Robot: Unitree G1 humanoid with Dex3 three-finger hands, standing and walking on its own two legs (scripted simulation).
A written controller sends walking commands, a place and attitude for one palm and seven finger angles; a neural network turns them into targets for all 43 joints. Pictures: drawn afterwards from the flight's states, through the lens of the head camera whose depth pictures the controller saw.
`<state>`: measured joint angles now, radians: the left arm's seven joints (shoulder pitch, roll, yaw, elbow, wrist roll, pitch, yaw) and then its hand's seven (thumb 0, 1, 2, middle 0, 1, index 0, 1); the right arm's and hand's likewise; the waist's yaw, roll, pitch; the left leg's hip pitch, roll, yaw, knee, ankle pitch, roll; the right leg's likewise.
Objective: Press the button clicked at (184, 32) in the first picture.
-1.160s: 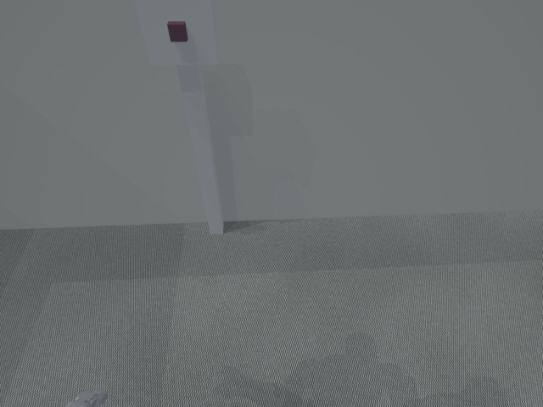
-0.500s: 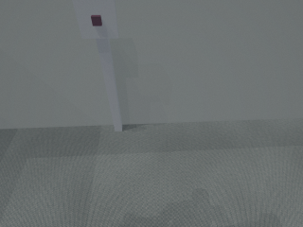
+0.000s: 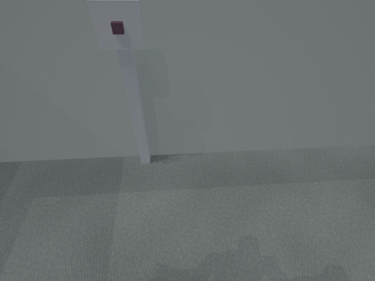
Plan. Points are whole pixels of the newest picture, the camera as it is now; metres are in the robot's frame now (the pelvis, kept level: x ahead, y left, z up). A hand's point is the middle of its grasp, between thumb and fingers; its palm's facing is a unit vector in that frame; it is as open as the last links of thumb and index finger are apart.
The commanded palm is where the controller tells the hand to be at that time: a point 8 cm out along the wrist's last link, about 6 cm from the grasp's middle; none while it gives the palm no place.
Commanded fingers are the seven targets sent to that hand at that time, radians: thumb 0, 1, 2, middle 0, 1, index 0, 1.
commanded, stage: look at it before walking up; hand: left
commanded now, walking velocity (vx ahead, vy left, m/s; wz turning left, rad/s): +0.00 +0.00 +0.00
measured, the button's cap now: (117, 27) +0.93 +0.32 +0.13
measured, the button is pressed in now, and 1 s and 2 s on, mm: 0 0 0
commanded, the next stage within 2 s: take the last steps up to it in 0.28 s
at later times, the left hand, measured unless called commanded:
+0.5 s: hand out of the picture +0.07 +0.24 -0.16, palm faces -0.01 -0.95 -0.33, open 7.3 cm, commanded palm none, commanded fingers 0.00 0.90 0.90 -0.20 -0.30 -0.20 -0.30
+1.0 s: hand out of the picture +0.15 +0.23 -0.18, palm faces +0.07 -0.99 -0.15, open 7.2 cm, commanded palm none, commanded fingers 0.00 0.90 0.90 -0.20 -0.30 -0.20 -0.30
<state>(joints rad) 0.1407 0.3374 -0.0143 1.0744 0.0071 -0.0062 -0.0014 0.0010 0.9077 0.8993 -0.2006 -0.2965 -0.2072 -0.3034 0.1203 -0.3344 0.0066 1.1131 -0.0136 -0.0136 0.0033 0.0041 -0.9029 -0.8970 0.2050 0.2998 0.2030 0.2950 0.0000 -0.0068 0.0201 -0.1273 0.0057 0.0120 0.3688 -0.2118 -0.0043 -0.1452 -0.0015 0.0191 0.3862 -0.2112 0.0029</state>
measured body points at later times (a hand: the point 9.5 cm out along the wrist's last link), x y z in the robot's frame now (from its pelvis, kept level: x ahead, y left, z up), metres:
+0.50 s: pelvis +0.00 +0.00 +0.00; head +0.00 +0.00 +0.45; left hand +0.07 +0.29 -0.14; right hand +0.08 -0.29 -0.13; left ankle -0.01 +0.12 -0.75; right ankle +0.00 -0.12 -0.75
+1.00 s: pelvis +0.13 +0.05 +0.00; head +0.15 +0.07 +0.45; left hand +0.15 +0.28 -0.17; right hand +0.02 -0.14 -0.15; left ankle +0.02 +0.12 -0.75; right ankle +0.21 -0.09 -0.69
